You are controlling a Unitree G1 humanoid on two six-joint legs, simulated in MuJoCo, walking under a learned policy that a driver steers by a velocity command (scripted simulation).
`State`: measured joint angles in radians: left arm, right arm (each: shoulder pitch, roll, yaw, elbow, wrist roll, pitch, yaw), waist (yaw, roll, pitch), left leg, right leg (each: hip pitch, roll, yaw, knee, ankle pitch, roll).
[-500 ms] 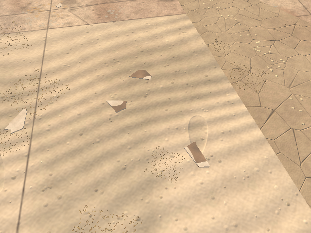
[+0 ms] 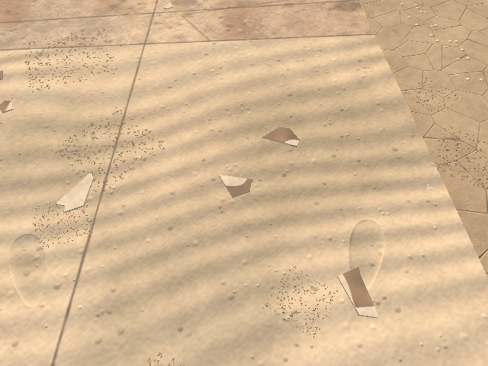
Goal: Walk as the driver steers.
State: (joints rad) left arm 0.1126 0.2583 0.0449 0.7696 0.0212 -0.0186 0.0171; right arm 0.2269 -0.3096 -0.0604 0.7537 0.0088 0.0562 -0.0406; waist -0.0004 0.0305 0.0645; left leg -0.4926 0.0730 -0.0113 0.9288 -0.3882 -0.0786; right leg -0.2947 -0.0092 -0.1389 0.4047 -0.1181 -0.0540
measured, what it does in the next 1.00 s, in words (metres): steps on the spot, turning left: left foot, then right foot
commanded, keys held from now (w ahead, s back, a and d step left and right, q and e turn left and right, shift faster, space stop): q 0.54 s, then no key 0.08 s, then w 0.38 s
